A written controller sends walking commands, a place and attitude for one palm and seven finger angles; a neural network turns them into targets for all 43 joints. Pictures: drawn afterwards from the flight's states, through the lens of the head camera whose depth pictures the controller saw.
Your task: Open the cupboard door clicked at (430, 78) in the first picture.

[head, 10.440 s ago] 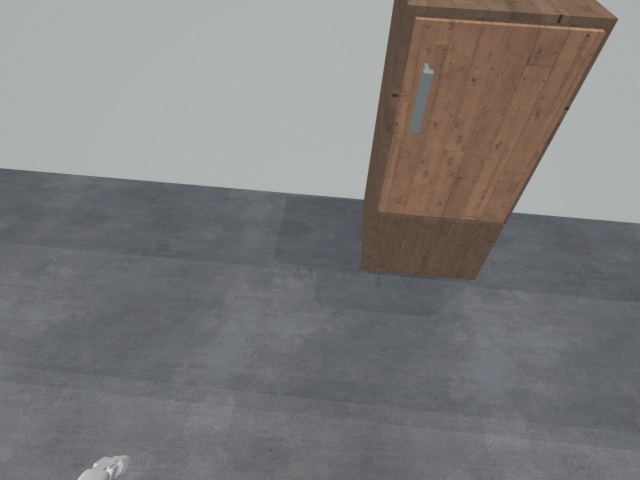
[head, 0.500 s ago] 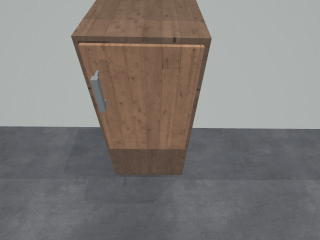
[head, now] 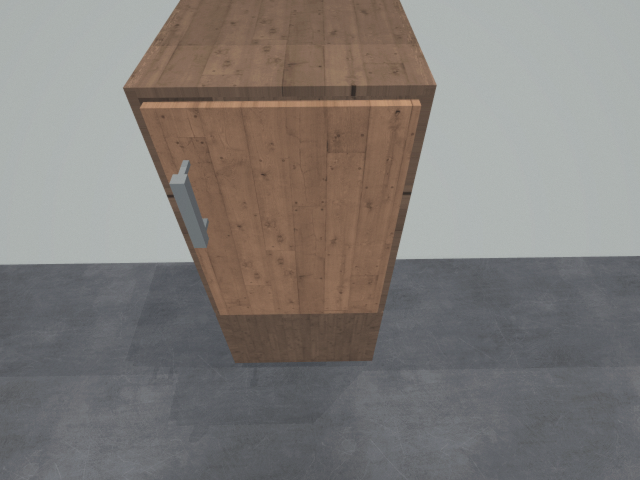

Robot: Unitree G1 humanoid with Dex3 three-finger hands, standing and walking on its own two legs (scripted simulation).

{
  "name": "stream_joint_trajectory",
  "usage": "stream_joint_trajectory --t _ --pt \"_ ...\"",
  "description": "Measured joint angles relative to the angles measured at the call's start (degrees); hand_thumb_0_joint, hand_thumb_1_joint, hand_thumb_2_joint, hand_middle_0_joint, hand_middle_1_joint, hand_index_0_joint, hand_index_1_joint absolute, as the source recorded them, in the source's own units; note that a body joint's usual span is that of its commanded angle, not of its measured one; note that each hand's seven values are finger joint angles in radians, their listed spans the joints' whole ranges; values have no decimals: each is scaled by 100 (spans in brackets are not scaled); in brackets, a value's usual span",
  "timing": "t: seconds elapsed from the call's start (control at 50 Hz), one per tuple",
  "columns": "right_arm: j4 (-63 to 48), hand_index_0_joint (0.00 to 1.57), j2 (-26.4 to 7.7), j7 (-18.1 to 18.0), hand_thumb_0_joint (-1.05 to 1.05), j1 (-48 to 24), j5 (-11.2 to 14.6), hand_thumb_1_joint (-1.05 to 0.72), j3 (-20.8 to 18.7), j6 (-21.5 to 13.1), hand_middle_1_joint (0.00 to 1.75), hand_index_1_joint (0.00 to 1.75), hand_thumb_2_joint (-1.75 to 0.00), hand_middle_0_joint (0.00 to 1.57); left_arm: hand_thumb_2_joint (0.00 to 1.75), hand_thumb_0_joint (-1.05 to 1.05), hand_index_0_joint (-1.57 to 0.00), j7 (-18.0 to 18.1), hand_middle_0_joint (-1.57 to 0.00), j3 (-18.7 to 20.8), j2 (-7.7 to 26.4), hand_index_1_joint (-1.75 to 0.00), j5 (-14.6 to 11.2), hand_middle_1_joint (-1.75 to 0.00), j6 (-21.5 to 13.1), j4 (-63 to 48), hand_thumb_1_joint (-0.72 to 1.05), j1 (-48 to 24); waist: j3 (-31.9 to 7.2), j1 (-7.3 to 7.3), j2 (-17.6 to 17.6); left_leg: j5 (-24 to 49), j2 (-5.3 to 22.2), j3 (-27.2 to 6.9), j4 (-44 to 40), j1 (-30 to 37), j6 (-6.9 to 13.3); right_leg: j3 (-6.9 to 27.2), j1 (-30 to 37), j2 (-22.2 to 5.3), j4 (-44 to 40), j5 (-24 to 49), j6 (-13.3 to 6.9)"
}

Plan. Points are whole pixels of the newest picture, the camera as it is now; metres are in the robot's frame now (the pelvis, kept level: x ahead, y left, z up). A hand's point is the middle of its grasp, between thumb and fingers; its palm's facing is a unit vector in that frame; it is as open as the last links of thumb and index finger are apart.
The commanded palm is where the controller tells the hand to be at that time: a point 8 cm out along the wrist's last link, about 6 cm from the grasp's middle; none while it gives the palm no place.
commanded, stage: come to a stop and stand still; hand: left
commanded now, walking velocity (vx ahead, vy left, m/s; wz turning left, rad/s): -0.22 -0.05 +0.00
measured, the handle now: (193, 205) +0.53 +0.25 +0.01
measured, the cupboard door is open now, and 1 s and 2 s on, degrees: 0 0 0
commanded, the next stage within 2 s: look again from close up in 1.12 s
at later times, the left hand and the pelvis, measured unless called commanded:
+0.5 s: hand out of the picture +0.07 +0.16 -0.16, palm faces +0.01 -0.98 -0.21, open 7.3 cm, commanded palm none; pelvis -0.01 -0.02 +0.00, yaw +0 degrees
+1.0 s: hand out of the picture +0.00 +0.20 -0.16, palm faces -0.01 -0.97 -0.24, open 7.4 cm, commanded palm none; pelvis -0.02 +0.02 +0.01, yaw +0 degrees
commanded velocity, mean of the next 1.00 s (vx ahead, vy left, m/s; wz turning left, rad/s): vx -0.03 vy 0.00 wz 0.00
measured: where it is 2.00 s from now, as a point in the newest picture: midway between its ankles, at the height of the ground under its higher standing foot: outside the picture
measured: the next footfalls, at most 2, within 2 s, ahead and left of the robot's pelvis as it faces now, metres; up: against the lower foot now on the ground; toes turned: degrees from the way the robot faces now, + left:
none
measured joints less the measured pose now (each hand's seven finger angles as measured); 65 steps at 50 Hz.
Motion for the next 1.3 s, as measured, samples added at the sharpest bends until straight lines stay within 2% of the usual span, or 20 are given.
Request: stream_joint_trajectory --t 0.1,0.24,0.38,0.62,0.68,0.76,1.02,1.3 --pt "-6 20 5 -61 1 -394 38 -91 -20 37 30 30 -90 20 90 2 -20 70 -20 -47 14 -30 -67 -30 -13 -12 93 -186 138 -19 166 73 81 -25 -271 132 -72 -19 140 91 -252 -182 10" --pt "-175 20 -289 -77 2 -903 31 -93 -192 186 30 30 -90 20 90 1 -20 120 -20 -6 66 -30 -40 -30 81 -254 92 -504 359 -6 173 -54 136 36 19 -11 -119 32 -42 138 62 -293 -46" --pt "-313 20 -409 -16 1 -1176 19 -92 -231 253 30 30 -90 20 90 1 -20 100 -20 -44 111 -30 -18 -30 149 -382 91 -703 285 -57 86 -82 194 -20 209 -62 -184 -30 -32 186 148 -286 -121" --pt "-123 20 -331 67 0 -911 16 -93 -65 169 30 30 -90 20 90 0 -20 68 -20 -133 140 -30 -40 -30 37 -314 92 -594 58 -2 106 243 307 -88 -252 126 -170 -113 326 304 -651 204 -90" --pt "-311 20 -434 99 1 -812 37 -92 -106 210 30 30 -90 20 90 1 -20 134 -20 -202 107 -30 -37 -30 -40 -328 92 -382 69 -81 269 54 328 -129 94 -47 -141 -119 243 337 -517 179 -81" --pt "-424 20 -472 122 0 -579 12 -92 -85 177 30 30 -90 20 90 1 -20 101 -20 -234 115 -30 -51 -30 43 -233 91 -189 23 -166 348 33 225 -95 177 13 -48 -85 260 230 -327 43 -1" --pt "-140 20 -275 138 1 -330 -7 -91 125 97 30 30 -90 20 90 1 -20 36 -20 -249 140 -30 -72 -30 59 -113 91 -100 117 -58 271 239 -2 31 -274 130 119 49 221 18 -471 139 164" --pt "100 20 -286 49 0 -652 35 -91 82 -14 30 30 -90 20 90 1 -20 58 -20 -260 25 -30 -56 -30 19 179 92 -122 138 -5 86 124 19 46 -356 339 103 69 424 45 -561 36 170"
